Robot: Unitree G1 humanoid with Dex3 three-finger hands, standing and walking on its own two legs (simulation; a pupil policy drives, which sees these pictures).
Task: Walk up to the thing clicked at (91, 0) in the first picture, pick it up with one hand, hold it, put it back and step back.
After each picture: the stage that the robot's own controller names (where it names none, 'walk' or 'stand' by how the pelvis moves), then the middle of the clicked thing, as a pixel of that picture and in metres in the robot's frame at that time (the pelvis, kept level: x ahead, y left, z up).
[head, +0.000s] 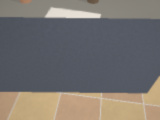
stand; out of the picture +0.93 -0.05 +0.14
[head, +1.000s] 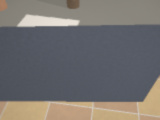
walk; out of the picture +0.82 +0.10 +0.17
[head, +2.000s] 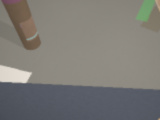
stand; (21, 18) +0.50 +0.25 +0.16
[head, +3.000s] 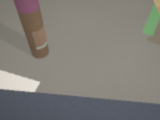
stand; (33, 27) +0.49 +0.20 +0.14
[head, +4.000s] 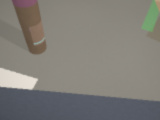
stand; (30, 22) +0.49 +0.20 +0.15
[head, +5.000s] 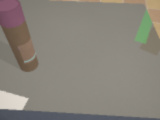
stand; (20, 40) +0.43 +0.23 +0.14
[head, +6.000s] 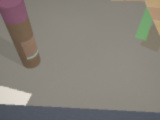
stand; (23, 37) +0.44 +0.22 +0.14
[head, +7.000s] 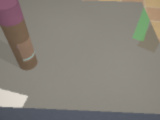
stand; (19, 39) +0.44 +0.23 +0.14
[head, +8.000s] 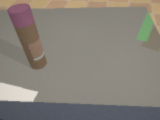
rise first; (30, 40) +0.46 +0.23 +0.14
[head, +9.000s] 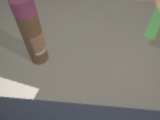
go down; (32, 33) +0.45 +0.22 +0.15
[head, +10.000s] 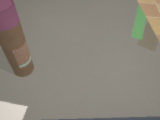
go down; (13, 43) +0.41 +0.21 +0.15
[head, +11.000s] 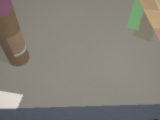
close in; (8, 32) +0.44 +0.22 +0.16
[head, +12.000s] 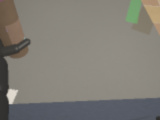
close; (6, 21) +0.46 +0.22 +0.18
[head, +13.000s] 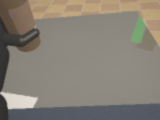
lift; (12, 3) +0.33 +0.15 +0.36
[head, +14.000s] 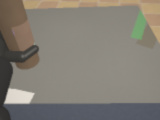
hold; (14, 24) +0.35 +0.19 +0.28
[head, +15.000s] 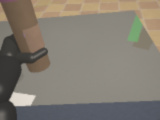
hold; (25, 28) +0.36 +0.16 +0.29
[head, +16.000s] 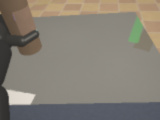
crouch; (15, 9) +0.37 +0.18 +0.33
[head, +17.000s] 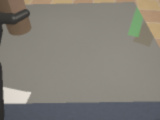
lower; out of the picture +0.45 +0.20 +0.33
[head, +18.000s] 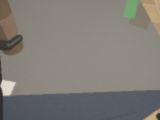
lower; out of the picture +0.47 +0.23 +0.19
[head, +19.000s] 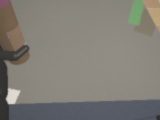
lower; (6, 27) +0.44 +0.22 +0.18
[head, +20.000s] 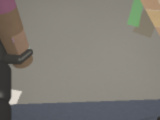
lower; (11, 31) +0.43 +0.21 +0.17
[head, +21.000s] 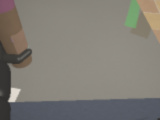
lower; (10, 31) +0.43 +0.22 +0.17
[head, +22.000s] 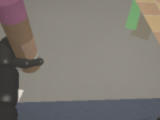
open; (21, 39) +0.42 +0.19 +0.17
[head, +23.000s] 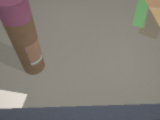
sink last; (25, 40) +0.40 +0.17 +0.17
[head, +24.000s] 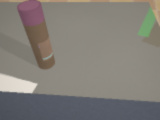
stand; (39, 39) +0.44 +0.20 +0.15
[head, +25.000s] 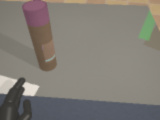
stand; (42, 40) +0.43 +0.18 +0.15
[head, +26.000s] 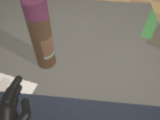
stand; (41, 36) +0.43 +0.18 +0.16
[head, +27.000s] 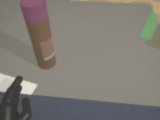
stand; (41, 37) +0.43 +0.19 +0.16
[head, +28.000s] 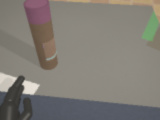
stand; (43, 38) +0.43 +0.18 +0.16
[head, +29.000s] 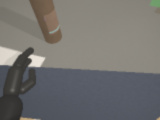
stand; (44, 11) +0.54 +0.10 +0.16
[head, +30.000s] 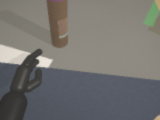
stand; (58, 17) +0.55 +0.08 +0.15
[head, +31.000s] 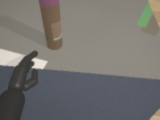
stand; (51, 20) +0.57 +0.10 +0.15
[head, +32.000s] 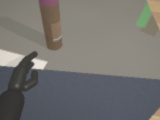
stand; (51, 21) +0.57 +0.10 +0.14
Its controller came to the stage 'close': yes
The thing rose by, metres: 0.22
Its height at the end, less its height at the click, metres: +0.00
